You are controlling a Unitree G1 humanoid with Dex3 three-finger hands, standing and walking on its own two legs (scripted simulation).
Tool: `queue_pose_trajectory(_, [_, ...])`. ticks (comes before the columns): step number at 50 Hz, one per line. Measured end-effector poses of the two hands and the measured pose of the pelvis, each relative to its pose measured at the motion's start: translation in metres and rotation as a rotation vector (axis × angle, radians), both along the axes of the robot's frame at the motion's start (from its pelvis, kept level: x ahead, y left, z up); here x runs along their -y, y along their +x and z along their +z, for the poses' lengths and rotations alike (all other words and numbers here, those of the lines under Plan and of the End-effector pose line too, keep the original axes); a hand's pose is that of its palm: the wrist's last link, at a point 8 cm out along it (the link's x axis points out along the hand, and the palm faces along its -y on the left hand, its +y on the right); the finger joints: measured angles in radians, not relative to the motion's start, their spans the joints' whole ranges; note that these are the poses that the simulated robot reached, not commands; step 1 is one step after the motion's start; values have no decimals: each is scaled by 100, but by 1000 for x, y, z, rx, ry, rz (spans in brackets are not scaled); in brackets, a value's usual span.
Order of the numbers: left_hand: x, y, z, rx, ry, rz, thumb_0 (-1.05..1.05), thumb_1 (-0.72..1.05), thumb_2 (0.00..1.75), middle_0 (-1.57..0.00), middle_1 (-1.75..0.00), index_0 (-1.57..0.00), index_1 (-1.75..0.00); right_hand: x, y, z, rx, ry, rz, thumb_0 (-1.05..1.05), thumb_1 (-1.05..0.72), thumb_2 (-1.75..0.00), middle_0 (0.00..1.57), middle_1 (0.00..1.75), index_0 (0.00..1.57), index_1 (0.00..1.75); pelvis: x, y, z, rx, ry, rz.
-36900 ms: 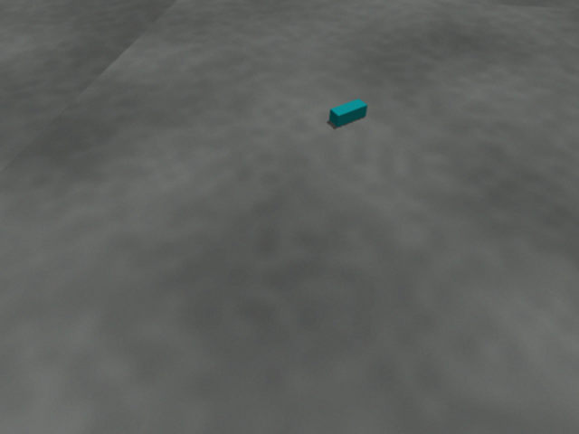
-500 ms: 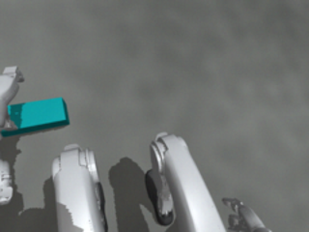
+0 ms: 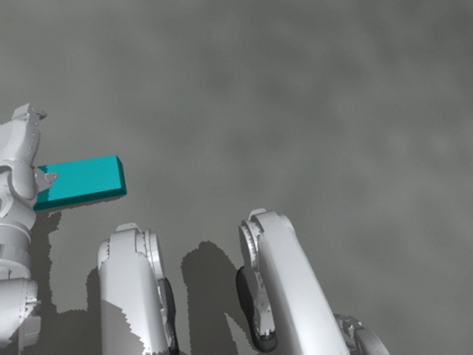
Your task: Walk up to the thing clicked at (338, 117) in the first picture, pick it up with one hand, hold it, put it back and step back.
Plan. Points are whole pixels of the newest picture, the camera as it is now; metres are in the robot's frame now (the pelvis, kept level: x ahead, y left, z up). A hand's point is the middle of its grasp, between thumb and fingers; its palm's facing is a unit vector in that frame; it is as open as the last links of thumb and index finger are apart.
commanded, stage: home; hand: left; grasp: from above
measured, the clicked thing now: (75, 182) +0.45 +0.32 -0.34
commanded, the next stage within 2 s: none
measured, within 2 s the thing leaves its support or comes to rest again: neither
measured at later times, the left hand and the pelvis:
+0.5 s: hand out of the picture +0.27 +0.25 +0.09, palm faces +0.03 -0.91 -0.40, open 7.4 cm; pelvis +0.02 +0.00 +0.19, yaw +7 degrees
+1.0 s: hand out of the picture +0.22 +0.22 +0.28, palm faces +0.23 -0.95 -0.20, open 7.4 cm; pelvis +0.08 +0.02 +0.33, yaw +10 degrees
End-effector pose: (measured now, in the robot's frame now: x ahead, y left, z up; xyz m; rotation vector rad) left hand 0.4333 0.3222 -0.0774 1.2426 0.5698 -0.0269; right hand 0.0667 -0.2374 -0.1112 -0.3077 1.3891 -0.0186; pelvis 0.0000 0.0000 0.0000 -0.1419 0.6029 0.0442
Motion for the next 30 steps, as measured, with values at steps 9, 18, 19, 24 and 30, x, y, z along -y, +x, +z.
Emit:
queue_pose_trajectory(9, [4,-76,79,-28,-305,141,0,58,87,-22,-39,-21,-39,8,69,77,181,-27,43,0,-91,-90,20,30,20,30,-1,4,75,16,19,27])
queue_pose_trajectory(18, [11,-144,145,2,-543,350,1,83,89,-21,-32,-21,-32,-1,143,160,433,-39,107,0,-91,-90,20,30,20,30,-1,8,139,82,38,63])
queue_pose_trajectory(19, [13,-151,153,3,-569,376,1,85,89,-21,-31,-21,-31,-4,150,169,456,-35,110,0,-91,-90,20,30,20,30,-1,9,146,90,41,66])
queue_pose_trajectory(24, [23,-177,191,4,-692,503,1,88,89,-21,-30,-21,-30,-21,172,212,549,-6,115,0,-91,-90,20,30,20,30,0,17,183,132,53,84])
queue_pose_trajectory(30, [34,-197,241,-4,-801,626,1,89,90,-21,-30,-21,-30,-39,180,263,604,22,100,0,-91,-90,20,30,20,30,-2,32,230,189,66,104])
